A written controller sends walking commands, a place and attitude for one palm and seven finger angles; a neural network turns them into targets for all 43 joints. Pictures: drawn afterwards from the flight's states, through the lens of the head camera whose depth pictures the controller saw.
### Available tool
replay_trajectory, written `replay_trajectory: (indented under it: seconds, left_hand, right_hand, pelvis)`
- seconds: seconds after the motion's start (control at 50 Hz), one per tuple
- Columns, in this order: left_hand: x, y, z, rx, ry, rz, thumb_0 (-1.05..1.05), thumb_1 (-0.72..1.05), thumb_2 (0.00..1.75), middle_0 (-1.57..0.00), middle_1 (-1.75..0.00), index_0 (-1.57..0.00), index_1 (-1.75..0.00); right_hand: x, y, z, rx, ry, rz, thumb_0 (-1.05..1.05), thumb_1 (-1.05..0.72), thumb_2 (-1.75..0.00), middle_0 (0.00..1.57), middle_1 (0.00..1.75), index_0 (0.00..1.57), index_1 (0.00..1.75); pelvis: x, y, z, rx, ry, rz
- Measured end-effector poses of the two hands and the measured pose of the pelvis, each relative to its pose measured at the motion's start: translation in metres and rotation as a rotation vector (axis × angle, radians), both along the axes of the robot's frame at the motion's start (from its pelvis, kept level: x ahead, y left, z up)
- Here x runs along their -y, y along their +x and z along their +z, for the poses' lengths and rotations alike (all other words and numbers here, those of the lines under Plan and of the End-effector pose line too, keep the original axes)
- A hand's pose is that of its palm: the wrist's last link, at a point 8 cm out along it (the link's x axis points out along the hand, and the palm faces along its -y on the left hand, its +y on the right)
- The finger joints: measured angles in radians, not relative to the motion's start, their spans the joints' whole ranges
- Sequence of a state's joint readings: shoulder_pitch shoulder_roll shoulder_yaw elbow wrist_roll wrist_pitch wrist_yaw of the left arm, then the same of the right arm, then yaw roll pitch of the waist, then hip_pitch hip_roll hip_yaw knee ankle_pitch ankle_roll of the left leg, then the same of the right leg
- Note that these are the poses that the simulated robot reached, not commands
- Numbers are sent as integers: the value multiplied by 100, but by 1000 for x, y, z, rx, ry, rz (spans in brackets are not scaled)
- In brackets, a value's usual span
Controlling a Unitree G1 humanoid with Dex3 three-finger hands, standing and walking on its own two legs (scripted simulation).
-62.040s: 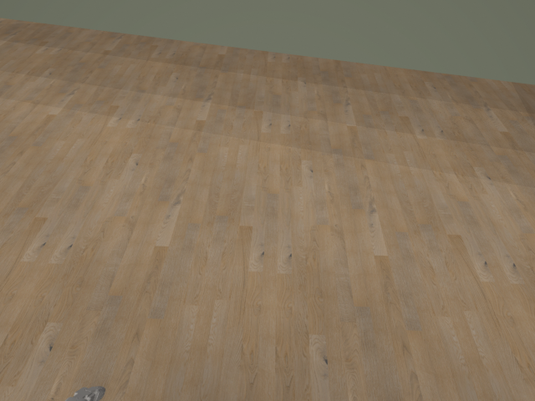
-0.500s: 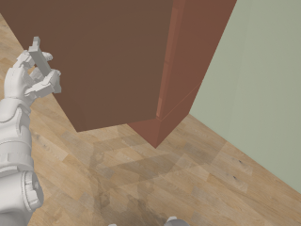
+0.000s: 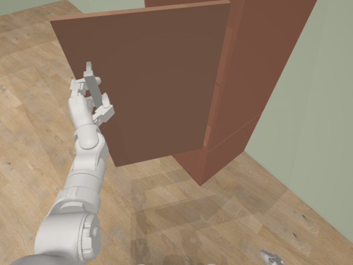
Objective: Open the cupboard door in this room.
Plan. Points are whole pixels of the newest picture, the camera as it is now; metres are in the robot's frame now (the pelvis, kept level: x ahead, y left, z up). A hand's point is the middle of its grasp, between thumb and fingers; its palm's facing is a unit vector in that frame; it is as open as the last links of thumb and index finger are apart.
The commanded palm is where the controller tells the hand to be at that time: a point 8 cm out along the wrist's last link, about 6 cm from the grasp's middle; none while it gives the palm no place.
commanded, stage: pull the door open along its arc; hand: left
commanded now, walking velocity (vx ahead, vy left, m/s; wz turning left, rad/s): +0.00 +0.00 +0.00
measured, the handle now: (97, 92) +0.50 +0.20 +0.10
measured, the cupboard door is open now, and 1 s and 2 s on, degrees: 66 95 95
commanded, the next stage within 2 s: open thumb and fingers to let go in 0.90 s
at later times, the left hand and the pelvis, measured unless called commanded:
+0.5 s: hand (112, 113) +0.43 +0.15 +0.10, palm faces +0.34 -0.94 +0.02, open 5.6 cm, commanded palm +0.35 +0.19 +0.10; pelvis +0.01 +0.01 +0.01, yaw -3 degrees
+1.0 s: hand (148, 153) +0.32 +0.06 +0.10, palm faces +0.30 -0.95 -0.02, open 5.8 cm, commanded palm +0.29 +0.11 +0.10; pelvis +0.03 -0.01 +0.01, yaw +2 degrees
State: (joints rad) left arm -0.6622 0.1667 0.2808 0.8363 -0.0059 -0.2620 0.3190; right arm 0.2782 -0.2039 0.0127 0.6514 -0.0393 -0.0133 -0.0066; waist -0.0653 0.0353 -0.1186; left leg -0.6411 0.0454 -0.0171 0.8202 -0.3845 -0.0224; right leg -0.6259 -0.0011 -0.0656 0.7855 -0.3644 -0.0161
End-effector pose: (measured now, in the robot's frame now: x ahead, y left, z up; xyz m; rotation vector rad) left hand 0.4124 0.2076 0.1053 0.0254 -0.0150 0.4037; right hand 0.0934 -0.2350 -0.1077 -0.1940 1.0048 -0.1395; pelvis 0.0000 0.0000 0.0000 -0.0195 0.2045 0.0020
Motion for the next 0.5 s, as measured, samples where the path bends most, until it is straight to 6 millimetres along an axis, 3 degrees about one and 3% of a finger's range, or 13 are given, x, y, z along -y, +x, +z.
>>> replay_trajectory:
  seconds: [0.16, 0.28, 0.38, 0.5]
  left_hand:
    - [5, 9, -5, 1, -21, -27, 0, 76, 86, -36, -133, -34, -133]
    - [4, 13, -6, 16, -17, -14, 0, 76, 86, -37, -134, -35, -134]
    - [5, 7, -6, 25, -17, -29, 0, 77, 83, -37, -135, -35, -135]
    - [12, -15, -7, 39, -27, -61, 1, 77, 80, -36, -135, -36, -135]
  right_hand:
    - [18, -68, -8, -175, -32, -77, 1, -91, -90, 20, 30, 20, 30]
    - [26, -99, -6, -240, -48, -122, 1, -91, -90, 20, 30, 20, 30]
    - [25, -99, -2, -226, -40, -145, 1, -91, -90, 20, 30, 20, 30]
    - [16, -66, 4, -133, -11, -130, 1, -91, -90, 20, 30, 20, 30]
  pelvis:
    - [2, -4, 2, -5, 2, -8]
    - [0, -4, 2, -14, 5, -23]
    - [-2, 0, 5, -9, 6, -39]
    - [-6, 9, 10, 13, 5, -51]
